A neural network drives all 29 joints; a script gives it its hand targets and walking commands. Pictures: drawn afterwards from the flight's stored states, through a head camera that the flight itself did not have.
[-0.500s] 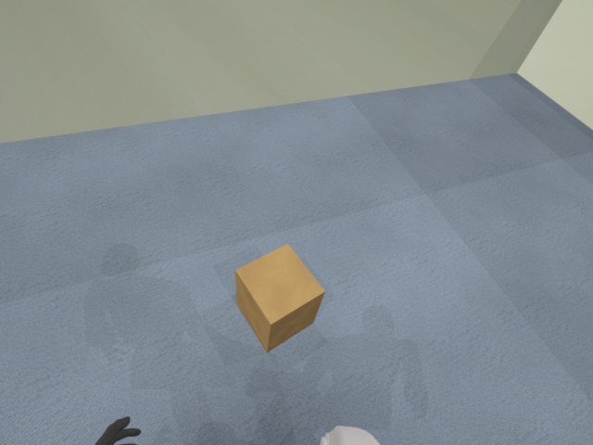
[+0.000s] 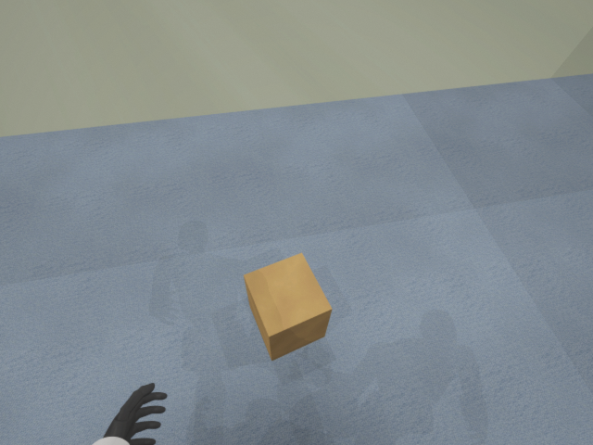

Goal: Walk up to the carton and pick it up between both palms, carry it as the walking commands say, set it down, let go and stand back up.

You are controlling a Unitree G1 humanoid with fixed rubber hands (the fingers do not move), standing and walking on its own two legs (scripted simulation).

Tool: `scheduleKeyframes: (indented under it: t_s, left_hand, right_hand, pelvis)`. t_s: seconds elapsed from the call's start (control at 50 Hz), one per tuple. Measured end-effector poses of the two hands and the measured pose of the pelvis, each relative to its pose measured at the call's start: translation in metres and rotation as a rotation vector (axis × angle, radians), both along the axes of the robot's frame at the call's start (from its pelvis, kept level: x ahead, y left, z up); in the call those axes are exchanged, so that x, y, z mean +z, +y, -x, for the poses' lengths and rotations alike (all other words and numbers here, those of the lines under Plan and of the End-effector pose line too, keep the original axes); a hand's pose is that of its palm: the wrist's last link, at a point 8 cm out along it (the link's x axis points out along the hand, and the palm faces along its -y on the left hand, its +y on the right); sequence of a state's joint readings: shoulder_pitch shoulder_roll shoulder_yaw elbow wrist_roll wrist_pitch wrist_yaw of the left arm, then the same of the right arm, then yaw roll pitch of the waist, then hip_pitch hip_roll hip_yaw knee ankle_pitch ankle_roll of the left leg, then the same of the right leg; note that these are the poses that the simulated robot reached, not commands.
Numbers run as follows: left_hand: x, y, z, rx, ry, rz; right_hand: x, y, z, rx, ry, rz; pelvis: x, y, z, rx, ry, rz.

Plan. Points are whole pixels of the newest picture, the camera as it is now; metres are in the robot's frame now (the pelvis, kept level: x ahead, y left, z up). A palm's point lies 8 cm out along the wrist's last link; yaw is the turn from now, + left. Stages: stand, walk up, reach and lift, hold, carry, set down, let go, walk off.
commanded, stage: walk up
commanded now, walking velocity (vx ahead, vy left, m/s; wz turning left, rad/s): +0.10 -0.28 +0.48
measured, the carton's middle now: (286, 307) +0.56 +0.00 -0.64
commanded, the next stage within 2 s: stand in 1.70 s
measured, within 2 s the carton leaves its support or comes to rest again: neither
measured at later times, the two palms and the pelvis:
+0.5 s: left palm out of the picture -0.05 +0.10 -0.12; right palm (433, 282) +0.37 -0.25 -0.09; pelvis +0.12 -0.09 +0.00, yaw +12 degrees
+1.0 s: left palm (186, 399) +0.20 +0.15 -0.09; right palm (502, 313) +0.33 -0.38 -0.13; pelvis +0.18 -0.13 +0.00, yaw +18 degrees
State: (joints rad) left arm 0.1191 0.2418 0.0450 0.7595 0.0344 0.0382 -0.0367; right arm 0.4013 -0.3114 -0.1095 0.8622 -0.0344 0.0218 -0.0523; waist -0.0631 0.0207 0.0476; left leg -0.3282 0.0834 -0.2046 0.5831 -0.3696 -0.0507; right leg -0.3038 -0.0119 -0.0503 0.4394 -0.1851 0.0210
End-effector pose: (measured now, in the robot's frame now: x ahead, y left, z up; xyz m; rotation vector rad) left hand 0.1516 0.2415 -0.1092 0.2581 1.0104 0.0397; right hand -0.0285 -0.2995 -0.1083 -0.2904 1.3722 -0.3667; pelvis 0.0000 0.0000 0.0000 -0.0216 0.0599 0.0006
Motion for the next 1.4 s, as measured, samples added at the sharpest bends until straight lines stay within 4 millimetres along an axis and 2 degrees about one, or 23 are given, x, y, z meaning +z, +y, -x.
scheduleKeyframes:
  t_s: [0.08,0.18,0.26,0.34,0.38,0.44,0.48,0.52,0.56,0.64,0.72,0.78,0.84,0.9,0.96,1.06,1.14,1.2,1.28,1.34,1.4]
  left_hand:
    - [0.010,-0.013,0.031,0.097,0.046,-0.039]
    - [0.009,-0.029,0.076,0.246,0.111,-0.066]
    - [-0.004,-0.052,0.122,0.360,0.213,-0.049]
    - [-0.013,-0.089,0.176,0.462,0.375,-0.005]
    - [-0.014,-0.109,0.196,0.502,0.456,0.023]
    - [-0.013,-0.135,0.209,0.547,0.552,0.060]
    - [-0.011,-0.143,0.204,0.564,0.581,0.074]
    - [-0.012,-0.140,0.188,0.563,0.581,0.078]
    - [-0.018,-0.126,0.159,0.538,0.543,0.068]
    - [-0.022,-0.094,0.074,0.473,0.370,0.030]
    - [-0.013,-0.081,-0.009,0.394,0.212,-0.001]
    - [-0.006,-0.079,-0.057,0.362,0.116,-0.044]
    - [-0.002,-0.083,-0.084,0.357,0.041,-0.091]
    - [0.009,-0.089,-0.081,0.375,0.032,-0.109]
    - [0.018,-0.088,-0.061,0.415,0.050,-0.131]
    - [0.014,-0.087,-0.027,0.443,0.092,-0.114]
    - [-0.004,-0.079,0.003,0.475,0.123,-0.072]
    - [-0.023,-0.075,0.027,0.497,0.159,-0.034]
    - [-0.027,-0.086,0.052,0.518,0.218,0.024]
    - [-0.026,-0.099,0.069,0.512,0.257,0.055]
    - [-0.024,-0.111,0.076,0.505,0.276,0.057]
  right_hand:
    - [-0.008,-0.023,-0.066,0.100,-0.059,-0.039]
    - [-0.013,-0.026,-0.153,0.240,-0.129,-0.108]
    - [-0.012,-0.010,-0.222,0.339,-0.195,-0.168]
    - [-0.002,0.015,-0.298,0.437,-0.298,-0.224]
    - [0.004,0.028,-0.334,0.484,-0.345,-0.242]
    - [0.011,0.044,-0.380,0.532,-0.404,-0.250]
    - [0.014,0.048,-0.398,0.537,-0.424,-0.245]
    - [0.014,0.044,-0.404,0.525,-0.429,-0.223]
    - [0.008,0.026,-0.394,0.494,-0.400,-0.184]
    - [-0.002,-0.016,-0.340,0.409,-0.218,-0.127]
    - [-0.010,-0.039,-0.304,0.351,-0.095,-0.140]
    - [-0.020,-0.058,-0.293,0.315,-0.046,-0.154]
    - [-0.033,-0.077,-0.300,0.312,-0.031,-0.158]
    - [-0.033,-0.085,-0.321,0.345,-0.050,-0.156]
    - [-0.029,-0.084,-0.345,0.398,-0.083,-0.170]
    - [-0.019,-0.066,-0.364,0.451,-0.148,-0.187]
    - [-0.013,-0.042,-0.362,0.488,-0.193,-0.185]
    - [-0.011,-0.029,-0.347,0.517,-0.200,-0.167]
    - [0.003,-0.020,-0.330,0.526,-0.193,-0.158]
    - [0.009,-0.013,-0.335,0.519,-0.237,-0.164]
    - [0.007,-0.011,-0.339,0.505,-0.272,-0.183]
  pelvis:
    - [0.006,-0.026,-0.013,0.060,-0.011,-0.021]
    - [0.007,-0.053,-0.034,0.128,-0.017,-0.026]
    - [0.004,-0.072,-0.055,0.166,-0.016,-0.015]
    - [0.003,-0.086,-0.080,0.181,-0.018,-0.018]
    - [0.002,-0.090,-0.092,0.190,-0.021,-0.027]
    - [0.002,-0.091,-0.107,0.205,-0.031,-0.043]
    - [0.003,-0.089,-0.118,0.209,-0.039,-0.047]
    - [0.002,-0.084,-0.130,0.207,-0.045,-0.031]
    - [0.001,-0.083,-0.140,0.218,-0.041,-0.017]
    - [0.006,-0.089,-0.156,0.242,-0.044,-0.008]
    - [0.009,-0.100,-0.170,0.255,-0.045,-0.010]
    - [0.004,-0.115,-0.182,0.269,-0.048,-0.024]
    - [-0.006,-0.128,-0.190,0.286,-0.045,-0.047]
    - [-0.002,-0.132,-0.186,0.304,-0.046,-0.063]
    - [0.003,-0.133,-0.181,0.309,-0.039,-0.081]
    - [0.004,-0.130,-0.171,0.311,-0.038,-0.083]
    - [-0.001,-0.121,-0.157,0.325,-0.043,-0.057]
    - [-0.007,-0.114,-0.145,0.332,-0.052,-0.028]
    - [0.003,-0.114,-0.137,0.332,-0.061,-0.002]
    - [0.008,-0.113,-0.135,0.324,-0.059,-0.006]
    - [0.008,-0.114,-0.135,0.316,-0.054,-0.022]
